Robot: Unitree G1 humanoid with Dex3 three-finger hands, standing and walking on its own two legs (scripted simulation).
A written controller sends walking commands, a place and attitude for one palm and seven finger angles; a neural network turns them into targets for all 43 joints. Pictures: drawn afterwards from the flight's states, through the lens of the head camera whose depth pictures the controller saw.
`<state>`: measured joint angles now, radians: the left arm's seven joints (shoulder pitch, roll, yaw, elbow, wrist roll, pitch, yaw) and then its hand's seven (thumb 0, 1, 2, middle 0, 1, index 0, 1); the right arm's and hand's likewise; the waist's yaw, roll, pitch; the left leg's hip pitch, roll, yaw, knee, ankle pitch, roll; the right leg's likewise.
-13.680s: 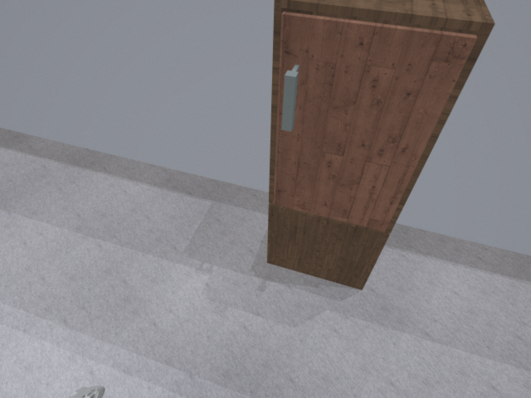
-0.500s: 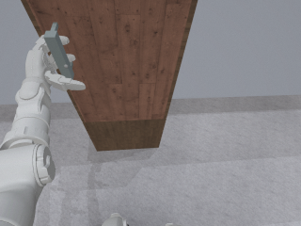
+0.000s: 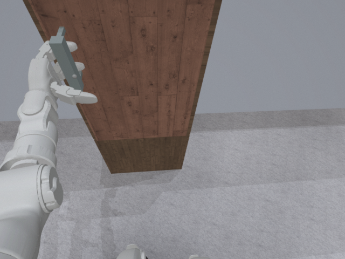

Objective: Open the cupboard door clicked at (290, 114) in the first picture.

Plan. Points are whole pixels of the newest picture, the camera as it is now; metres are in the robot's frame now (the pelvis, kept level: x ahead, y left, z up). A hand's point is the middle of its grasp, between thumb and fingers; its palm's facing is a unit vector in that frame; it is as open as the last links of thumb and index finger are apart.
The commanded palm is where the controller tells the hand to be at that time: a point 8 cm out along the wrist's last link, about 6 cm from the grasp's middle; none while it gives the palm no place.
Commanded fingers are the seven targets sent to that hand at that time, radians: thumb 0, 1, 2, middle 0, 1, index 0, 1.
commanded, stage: close the thumb around the handle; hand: left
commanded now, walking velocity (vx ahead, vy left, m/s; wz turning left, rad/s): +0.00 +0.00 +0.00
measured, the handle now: (70, 61) +0.56 +0.21 +0.12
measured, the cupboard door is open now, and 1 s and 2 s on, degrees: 0 1 47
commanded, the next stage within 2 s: pull the door open along its arc in 0.76 s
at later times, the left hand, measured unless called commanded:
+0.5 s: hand (72, 76) +0.50 +0.20 +0.12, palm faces +0.04 -1.00 +0.02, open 8.8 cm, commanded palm +0.48 +0.24 +0.12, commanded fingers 0.00 0.79 0.85 -0.39 -1.34 -0.39 -1.34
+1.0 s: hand (74, 78) +0.50 +0.19 +0.12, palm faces +0.04 -1.00 +0.03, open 6.4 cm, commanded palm +0.46 +0.24 +0.12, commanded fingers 0.00 0.90 0.90 -0.40 -1.35 -0.40 -1.35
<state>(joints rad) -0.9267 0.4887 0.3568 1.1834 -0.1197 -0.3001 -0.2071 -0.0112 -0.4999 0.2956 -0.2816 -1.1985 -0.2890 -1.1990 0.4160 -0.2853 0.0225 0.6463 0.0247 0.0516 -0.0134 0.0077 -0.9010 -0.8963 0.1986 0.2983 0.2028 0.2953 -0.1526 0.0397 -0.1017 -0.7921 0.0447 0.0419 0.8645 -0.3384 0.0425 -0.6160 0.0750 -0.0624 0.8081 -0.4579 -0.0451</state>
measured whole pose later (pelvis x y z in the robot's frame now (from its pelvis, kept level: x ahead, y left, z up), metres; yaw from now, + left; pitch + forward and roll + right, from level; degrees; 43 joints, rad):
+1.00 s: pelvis +0.00 +0.01 +0.00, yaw -1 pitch +15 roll -3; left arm -0.91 0.46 0.36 1.15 -0.11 -0.30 -0.18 0.01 0.65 0.80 -0.30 -1.33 -0.30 -1.32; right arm 0.42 -0.27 0.02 0.63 0.02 0.05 -0.01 0.01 -0.90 -0.90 0.20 0.30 0.20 0.30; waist -0.16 0.04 -0.11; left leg -0.80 0.04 0.06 0.88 -0.34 0.06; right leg -0.63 0.07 -0.05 0.81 -0.45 -0.03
